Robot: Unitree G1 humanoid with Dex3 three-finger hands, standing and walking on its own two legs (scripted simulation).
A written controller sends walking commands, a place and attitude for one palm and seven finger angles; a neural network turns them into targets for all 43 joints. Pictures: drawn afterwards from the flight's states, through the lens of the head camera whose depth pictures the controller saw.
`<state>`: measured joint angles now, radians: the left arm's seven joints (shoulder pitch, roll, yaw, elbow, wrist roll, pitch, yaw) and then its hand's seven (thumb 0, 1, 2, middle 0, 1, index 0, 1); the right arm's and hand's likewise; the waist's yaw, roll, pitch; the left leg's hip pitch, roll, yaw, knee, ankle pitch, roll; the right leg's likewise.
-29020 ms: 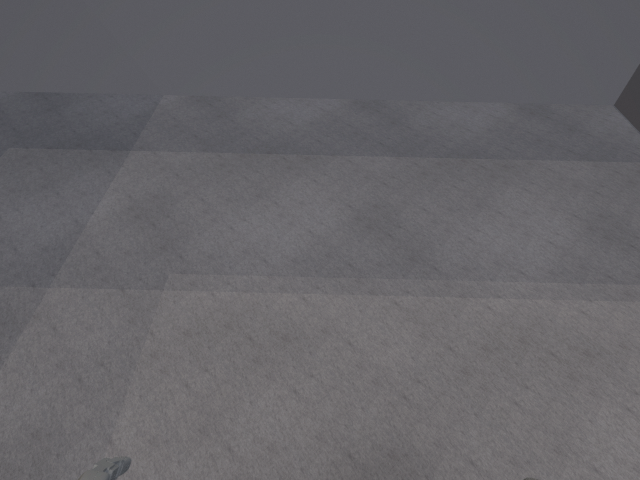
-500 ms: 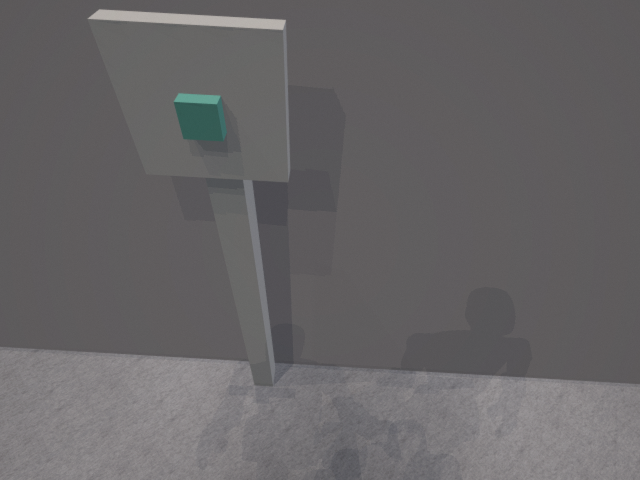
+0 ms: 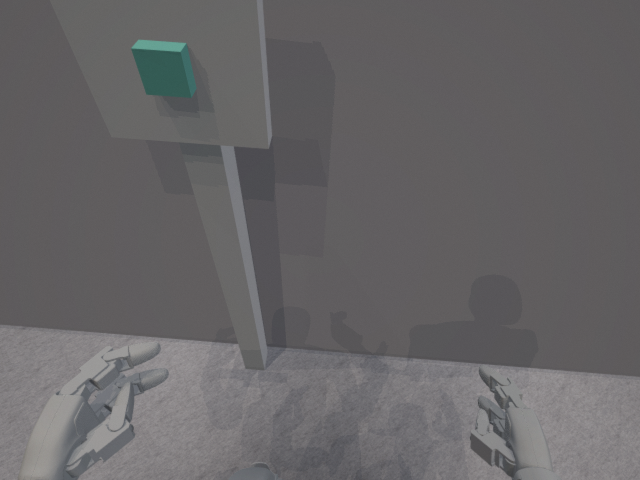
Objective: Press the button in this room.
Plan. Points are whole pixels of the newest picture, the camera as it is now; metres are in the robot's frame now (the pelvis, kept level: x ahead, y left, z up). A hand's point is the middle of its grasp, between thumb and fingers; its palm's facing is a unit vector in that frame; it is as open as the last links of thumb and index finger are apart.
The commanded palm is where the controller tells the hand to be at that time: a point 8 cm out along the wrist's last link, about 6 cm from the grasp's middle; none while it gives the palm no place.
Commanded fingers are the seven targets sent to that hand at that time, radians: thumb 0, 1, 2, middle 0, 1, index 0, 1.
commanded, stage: raise the hand and make a fist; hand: left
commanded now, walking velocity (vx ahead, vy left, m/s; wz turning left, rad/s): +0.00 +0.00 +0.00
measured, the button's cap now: (166, 68) +0.49 +0.21 +0.26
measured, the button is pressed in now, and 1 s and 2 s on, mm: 0 0 0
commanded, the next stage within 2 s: aim a knuckle at the button in 1.62 s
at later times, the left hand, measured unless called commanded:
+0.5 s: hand (88, 347) +0.21 +0.23 +0.13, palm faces +0.07 -0.99 -0.08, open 3.1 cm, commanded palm +0.17 +0.27 +0.13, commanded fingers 0.00 0.90 0.90 -1.30 -1.50 -1.30 -1.50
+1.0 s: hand (44, 310) +0.22 +0.24 +0.20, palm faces +0.01 -0.99 -0.12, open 3.1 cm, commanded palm +0.18 +0.29 +0.22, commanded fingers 0.00 0.90 0.90 -1.30 -1.50 -1.30 -1.50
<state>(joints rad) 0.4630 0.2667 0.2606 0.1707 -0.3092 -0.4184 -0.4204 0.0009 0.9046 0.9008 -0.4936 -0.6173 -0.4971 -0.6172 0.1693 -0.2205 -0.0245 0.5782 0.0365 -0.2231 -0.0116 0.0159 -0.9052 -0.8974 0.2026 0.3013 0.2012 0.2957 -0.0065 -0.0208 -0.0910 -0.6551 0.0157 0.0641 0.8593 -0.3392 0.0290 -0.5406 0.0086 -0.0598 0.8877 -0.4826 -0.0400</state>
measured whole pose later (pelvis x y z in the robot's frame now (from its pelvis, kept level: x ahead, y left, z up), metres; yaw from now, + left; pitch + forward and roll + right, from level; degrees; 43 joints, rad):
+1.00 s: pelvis +0.00 +0.02 +0.04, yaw +2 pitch -3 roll -1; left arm 0.22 0.37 0.29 -0.32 -0.34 0.19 -0.31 0.01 0.90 0.90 -1.30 -1.50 -1.30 -1.50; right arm 0.19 -0.23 0.10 0.58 0.08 -0.26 -0.09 0.02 -0.90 -0.90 0.20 0.30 0.20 0.30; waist 0.06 0.06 -0.04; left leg -0.30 -0.02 0.04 0.56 -0.22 0.06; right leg -0.16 -0.01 -0.08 0.54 -0.34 0.00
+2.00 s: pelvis +0.02 -0.01 +0.04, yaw +2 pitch -4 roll +0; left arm -0.04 0.39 0.35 -0.18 -0.33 0.35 -0.30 0.01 0.90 0.90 -1.30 -1.50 -1.31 -1.50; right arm 0.17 -0.27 0.09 0.62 0.10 -0.19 -0.10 0.02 -0.91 -0.90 0.20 0.30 0.20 0.30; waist 0.05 0.06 -0.04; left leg -0.23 0.00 0.02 0.52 -0.22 0.01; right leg -0.09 0.02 -0.09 0.50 -0.35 -0.05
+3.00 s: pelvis +0.02 +0.00 +0.04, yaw +0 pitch -1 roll +0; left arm -0.52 0.35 0.24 0.41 -0.22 0.22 -0.17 0.01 0.90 0.90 -1.30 -1.50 -1.30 -1.50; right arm 0.23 -0.27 0.06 0.65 0.09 -0.06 -0.09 0.02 -0.91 -0.90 0.20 0.30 0.20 0.30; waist -0.02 0.04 -0.02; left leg -0.25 0.00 0.06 0.46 -0.19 0.02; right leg -0.14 0.02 -0.05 0.46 -0.31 -0.04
